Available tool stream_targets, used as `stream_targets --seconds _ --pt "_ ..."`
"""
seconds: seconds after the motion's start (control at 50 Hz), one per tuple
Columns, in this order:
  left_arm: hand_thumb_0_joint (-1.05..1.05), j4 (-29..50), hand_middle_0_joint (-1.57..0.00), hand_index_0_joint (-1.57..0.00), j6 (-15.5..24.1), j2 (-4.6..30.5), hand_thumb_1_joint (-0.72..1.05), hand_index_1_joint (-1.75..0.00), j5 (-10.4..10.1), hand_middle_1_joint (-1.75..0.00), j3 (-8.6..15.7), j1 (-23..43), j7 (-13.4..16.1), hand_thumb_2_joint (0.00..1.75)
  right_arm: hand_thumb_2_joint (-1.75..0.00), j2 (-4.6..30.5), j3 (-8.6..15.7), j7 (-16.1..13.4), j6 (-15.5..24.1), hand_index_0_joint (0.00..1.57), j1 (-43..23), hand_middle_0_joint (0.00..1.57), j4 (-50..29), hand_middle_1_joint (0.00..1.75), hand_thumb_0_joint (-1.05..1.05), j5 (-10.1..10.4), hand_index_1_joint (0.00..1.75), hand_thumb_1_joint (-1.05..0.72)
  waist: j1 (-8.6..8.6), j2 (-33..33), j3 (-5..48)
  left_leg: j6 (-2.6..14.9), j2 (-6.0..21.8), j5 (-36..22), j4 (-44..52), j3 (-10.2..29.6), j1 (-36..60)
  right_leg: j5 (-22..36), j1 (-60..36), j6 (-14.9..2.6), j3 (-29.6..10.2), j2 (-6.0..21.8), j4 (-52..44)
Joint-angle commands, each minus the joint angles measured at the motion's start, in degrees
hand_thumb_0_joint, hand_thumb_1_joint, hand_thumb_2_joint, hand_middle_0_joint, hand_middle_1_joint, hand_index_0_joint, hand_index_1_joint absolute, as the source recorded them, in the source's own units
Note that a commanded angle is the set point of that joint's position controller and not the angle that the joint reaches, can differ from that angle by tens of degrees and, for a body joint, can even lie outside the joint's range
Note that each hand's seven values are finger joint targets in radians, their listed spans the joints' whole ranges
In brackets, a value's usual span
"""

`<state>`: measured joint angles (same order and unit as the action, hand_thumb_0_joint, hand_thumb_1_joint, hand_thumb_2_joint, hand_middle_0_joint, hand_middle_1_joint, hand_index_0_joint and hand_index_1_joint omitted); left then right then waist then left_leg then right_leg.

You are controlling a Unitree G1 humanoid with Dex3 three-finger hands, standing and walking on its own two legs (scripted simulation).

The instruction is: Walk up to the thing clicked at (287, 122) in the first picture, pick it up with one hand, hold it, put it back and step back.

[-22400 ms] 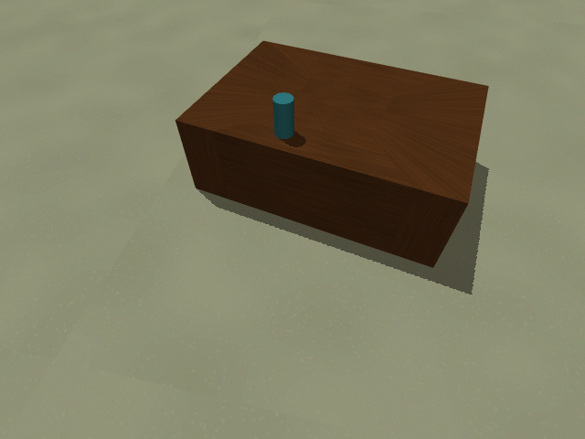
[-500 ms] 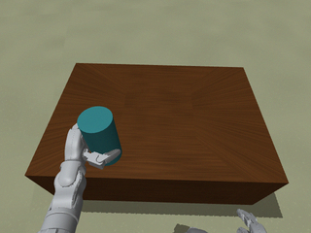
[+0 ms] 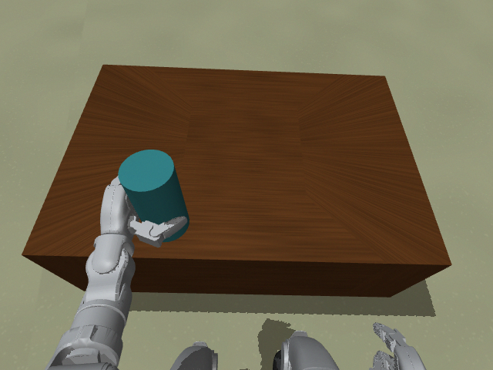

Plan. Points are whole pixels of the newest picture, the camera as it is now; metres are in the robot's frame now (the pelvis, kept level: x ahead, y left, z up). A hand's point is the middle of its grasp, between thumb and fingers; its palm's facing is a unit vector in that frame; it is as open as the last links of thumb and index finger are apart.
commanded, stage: crouch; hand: left
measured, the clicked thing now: (158, 199) +0.37 +0.16 +0.03
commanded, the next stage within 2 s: lower in 0.86 s
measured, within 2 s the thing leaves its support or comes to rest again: rests again in 1.80 s
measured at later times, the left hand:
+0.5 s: hand (179, 202) +0.44 +0.15 -0.11, palm faces +0.04 -1.00 -0.02, open 10.7 cm
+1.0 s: hand (184, 203) +0.47 +0.15 -0.16, palm faces +0.06 -1.00 -0.03, open 10.7 cm
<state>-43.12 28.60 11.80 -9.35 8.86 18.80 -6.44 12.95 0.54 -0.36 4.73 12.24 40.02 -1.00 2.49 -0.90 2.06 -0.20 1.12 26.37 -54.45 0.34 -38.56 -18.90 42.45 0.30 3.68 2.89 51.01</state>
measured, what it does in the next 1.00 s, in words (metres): lowers itself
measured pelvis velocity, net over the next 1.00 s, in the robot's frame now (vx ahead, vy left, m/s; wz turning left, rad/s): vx -0.03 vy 0.00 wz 0.00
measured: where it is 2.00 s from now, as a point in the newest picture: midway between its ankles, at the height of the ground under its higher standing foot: outside the picture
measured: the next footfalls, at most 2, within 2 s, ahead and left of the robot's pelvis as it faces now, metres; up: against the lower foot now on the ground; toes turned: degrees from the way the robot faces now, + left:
none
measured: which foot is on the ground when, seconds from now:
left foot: down 0.00-1.00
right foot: down 0.00-1.00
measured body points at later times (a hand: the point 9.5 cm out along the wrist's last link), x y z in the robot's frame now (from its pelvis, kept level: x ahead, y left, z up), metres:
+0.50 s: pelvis -0.02 +0.00 -0.11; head +0.14 +0.01 +0.31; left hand +0.44 +0.21 -0.11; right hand +0.03 -0.27 -0.25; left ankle +0.01 +0.12 -0.69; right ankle +0.06 -0.13 -0.69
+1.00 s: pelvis -0.03 +0.00 -0.16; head +0.16 +0.02 +0.25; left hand +0.46 +0.21 -0.16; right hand +0.04 -0.27 -0.29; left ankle +0.01 +0.12 -0.69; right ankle +0.06 -0.13 -0.69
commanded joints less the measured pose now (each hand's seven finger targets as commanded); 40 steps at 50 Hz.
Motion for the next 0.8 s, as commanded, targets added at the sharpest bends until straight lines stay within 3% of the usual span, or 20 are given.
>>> stream_targets --seconds 0.0,0.04,0.1,0.16,0.2,0.24,0.3,0.34,0.42,0.5,0.54,0.56,0.58,0.6,0.64,0.66,0.68,0.74,0.76,0.78 --pt "0.00 7.64 -1.31 -1.33 10.01 9.84 0.16 -1.41 -0.41 -1.41 4.22 26.74 -1.05 1.22 -0.90 9.02 3.16 0.09 1.57 0.20 4.18 0.20 -4.53 0.30 0.00 -0.49 0.30 -0.89 1.67 3.48 21.98 -0.03 -1.69 -6.88 0.48 1.02 -4.40 5.01 -2.78 -1.89 -1.91 -1.63 2.80" --pt "0.00 5.92 -1.32 -1.33 11.79 10.58 0.16 -1.42 -0.75 -1.42 4.73 30.32 -1.60 1.24 -0.90 9.50 2.80 0.49 1.17 0.20 5.09 0.20 -4.89 0.30 0.00 -0.82 0.30 -0.90 1.89 5.40 28.19 -0.36 -1.79 -9.09 -3.37 1.90 -6.41 5.76 1.22 -2.33 -1.47 -1.73 7.27" --pt "0.00 3.10 -1.31 -1.32 13.40 13.99 0.16 -1.41 -0.44 -1.41 7.48 33.49 -1.51 1.23 -0.90 10.34 2.74 0.49 0.56 0.20 6.30 0.20 -4.83 0.30 0.00 -1.05 0.30 -0.90 1.15 5.92 34.30 -0.07 -2.22 -8.86 -7.97 1.52 -11.30 6.04 2.44 -2.51 -2.25 -1.39 11.45" --pt "0.00 0.87 -1.29 -1.30 13.79 13.55 0.15 -1.38 -0.20 -1.37 6.64 36.89 -2.26 1.22 -0.90 11.09 2.78 0.55 -0.14 0.20 6.49 0.20 -4.42 0.30 0.00 -1.28 0.30 -0.91 2.18 6.36 35.72 -0.05 -2.32 -8.53 -10.84 1.89 -14.84 5.92 6.34 -2.81 -2.19 -1.54 14.66" --pt "0.00 0.97 -1.31 -1.31 13.45 15.38 0.18 -1.38 0.57 -1.37 7.47 40.77 -1.88 1.21 -0.91 11.22 2.99 0.36 -0.66 0.20 7.80 0.20 -3.68 0.30 0.00 -1.44 0.30 -0.91 2.95 6.00 39.01 0.30 -2.30 -7.80 -12.86 1.70 -16.49 5.90 5.94 -2.69 -3.07 -1.26 15.34" --pt "0.00 -1.01 -1.27 -1.27 12.87 17.52 0.16 -1.35 0.75 -1.34 9.20 42.38 -1.64 1.18 -0.91 11.46 3.15 0.16 -1.14 0.20 7.78 0.20 -2.89 0.30 0.00 -1.41 0.30 -0.91 3.32 4.15 37.24 0.60 -2.27 -4.31 -14.26 1.39 -21.45 3.90 5.34 -2.25 -4.52 -0.80 15.46" --pt "0.00 -3.26 -1.25 -1.25 12.33 16.04 0.16 -1.32 0.21 -1.31 9.88 42.86 -1.23 1.17 -0.91 11.50 3.16 0.48 -1.43 0.20 7.84 0.20 -2.13 0.30 0.00 -1.37 0.30 -0.92 3.48 3.79 38.90 0.81 -2.31 -4.44 -16.49 1.85 -22.91 3.34 8.61 -2.35 -4.03 -0.88 17.64" --pt "0.00 -6.22 -1.25 -1.26 12.02 17.04 0.18 -1.33 0.67 -1.32 11.09 41.72 -0.79 1.17 -0.91 11.67 3.01 0.63 -1.69 0.20 8.39 0.20 -1.71 0.30 0.00 -1.24 0.30 -0.92 3.84 2.50 39.00 0.93 -2.24 -4.11 -17.82 1.99 -25.22 3.21 9.13 -2.35 -3.94 -0.88 18.72" --pt "0.00 -5.37 -1.27 -1.28 12.48 17.56 0.23 -1.34 1.87 -1.34 11.05 43.30 -0.65 1.19 -0.91 11.80 2.79 1.02 -1.92 0.20 8.63 0.20 -1.26 0.30 0.00 -1.51 0.30 -0.91 3.95 4.45 41.39 0.80 -2.11 -8.23 -20.27 2.33 -24.66 6.04 13.79 -2.99 -2.63 -1.15 22.40" --pt "0.00 -6.03 -1.28 -1.28 12.39 17.83 0.22 -1.36 2.20 -1.36 11.39 45.43 -0.10 1.22 -0.91 11.51 2.54 1.30 -2.03 0.20 9.03 0.20 -1.00 0.30 0.00 -1.64 0.30 -0.92 5.00 4.24 41.06 0.95 -2.11 -5.43 -22.12 2.14 -28.86 4.49 14.42 -2.85 -3.31 -0.99 23.54" --pt "0.00 -5.54 -1.27 -1.28 12.53 19.34 0.20 -1.37 2.42 -1.36 12.56 47.56 0.63 1.22 -0.91 11.65 2.40 1.33 -2.06 0.20 8.71 0.20 -0.83 0.30 0.00 -1.83 0.30 -0.92 4.62 5.77 41.07 0.88 -2.01 -4.99 -22.96 2.21 -29.07 3.34 17.16 -3.01 -3.18 -1.04 24.68" --pt "0.00 -5.59 -1.28 -1.28 12.50 17.56 0.23 -1.37 2.48 -1.36 11.32 47.05 0.83 1.23 -0.91 11.41 2.27 1.46 -1.98 0.20 8.51 0.20 -1.13 0.30 0.00 -1.96 0.30 -0.92 4.79 6.11 42.69 0.92 -1.93 -6.07 -23.60 2.16 -28.08 4.03 17.39 -2.97 -3.38 -0.95 24.91" --pt "0.00 -3.42 -1.28 -1.28 12.70 18.27 0.23 -1.37 2.89 -1.36 10.91 50.05 1.28 1.23 -0.91 11.55 2.35 1.53 -2.05 0.20 8.68 0.20 -1.13 0.30 0.00 -2.01 0.30 -0.92 5.22 7.18 42.66 0.79 -1.96 -5.39 -23.57 2.29 -27.89 2.96 18.74 -3.12 -3.08 -1.07 25.21" --pt "0.00 -5.40 -1.28 -1.28 12.54 18.92 0.20 -1.38 3.30 -1.37 11.83 49.39 1.83 1.24 -0.91 11.51 2.32 1.53 -2.15 0.20 8.78 0.20 -1.04 0.30 0.00 -2.12 0.30 -0.92 5.30 6.67 42.00 0.74 -2.05 -4.53 -23.77 2.39 -29.17 2.37 18.80 -3.07 -2.86 -1.04 25.48" --pt "0.00 -6.21 -1.27 -1.27 12.32 18.42 0.21 -1.37 3.75 -1.36 11.07 48.92 2.23 1.24 -0.91 11.46 2.29 1.64 -2.09 0.20 8.49 0.20 -0.64 0.30 0.00 -2.12 0.30 -0.92 5.34 6.71 41.31 0.78 -1.86 -2.77 -24.36 2.31 -30.27 0.77 19.95 -2.99 -3.43 -0.90 25.58" --pt "0.00 -4.90 -1.28 -1.29 12.45 18.27 0.20 -1.38 3.86 -1.37 10.49 50.99 2.28 1.24 -0.91 11.36 2.24 1.69 -2.15 0.20 8.67 0.20 -0.75 0.30 0.00 -2.28 0.30 -0.92 6.31 6.84 42.26 0.81 -1.90 -2.13 -24.88 2.36 -31.22 0.66 19.82 -2.95 -3.44 -0.94 25.95" --pt "0.00 -5.05 -1.27 -1.27 12.42 18.99 0.19 -1.37 3.70 -1.36 11.23 50.69 2.48 1.24 -0.91 11.44 2.20 1.68 -2.05 0.20 8.30 0.20 -0.86 0.30 0.00 -2.29 0.30 -0.92 5.72 6.84 42.75 0.77 -1.87 -1.53 -24.93 2.32 -31.23 -0.02 19.65 -2.88 -3.62 -0.88 26.05" --pt "0.00 -6.43 -1.27 -1.27 11.69 18.54 0.17 -1.37 4.14 -1.36 10.31 51.22 2.72 1.24 -0.91 11.67 2.16 1.76 -2.03 0.20 8.44 0.20 -0.76 0.30 0.00 -2.30 0.30 -0.93 6.47 7.05 43.73 0.80 -1.95 -2.77 -25.94 2.56 -31.55 1.33 20.94 -3.01 -3.02 -0.92 27.34" --pt "0.00 -9.88 -1.25 -1.26 11.21 16.65 0.17 -1.36 3.97 -1.35 9.23 49.90 2.52 1.23 -0.91 11.99 1.87 1.82 -2.03 0.20 8.37 0.20 -0.99 0.30 0.00 -2.28 0.30 -0.93 6.73 6.94 43.01 0.71 -1.89 -4.81 -26.26 2.83 -30.89 2.90 22.59 -3.23 -2.37 -0.85 28.32" --pt "0.00 -3.64 -1.25 -1.25 12.00 19.94 0.17 -1.35 4.19 -1.34 10.63 53.96 2.81 1.22 -0.91 12.10 2.07 1.77 -2.12 0.20 8.63 0.20 -0.81 0.30 0.00 -2.37 0.30 -0.92 5.90 9.46 43.97 0.43 -1.84 -5.04 -25.97 2.98 -29.76 2.30 23.92 -3.43 -2.10 -1.02 28.95"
